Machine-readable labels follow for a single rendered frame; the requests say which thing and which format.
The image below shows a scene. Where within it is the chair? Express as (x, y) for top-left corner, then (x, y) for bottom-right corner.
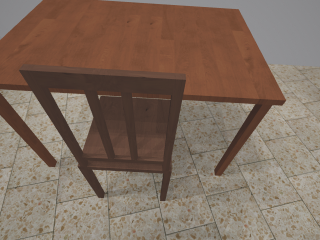
(19, 64), (186, 201)

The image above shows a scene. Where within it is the table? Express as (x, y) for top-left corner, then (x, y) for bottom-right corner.
(0, 0), (286, 176)

